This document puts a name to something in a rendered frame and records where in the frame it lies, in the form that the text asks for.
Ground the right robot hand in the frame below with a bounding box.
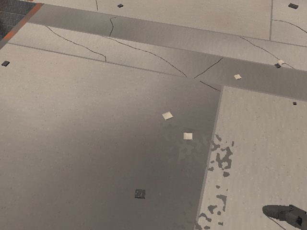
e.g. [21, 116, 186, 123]
[262, 204, 307, 230]

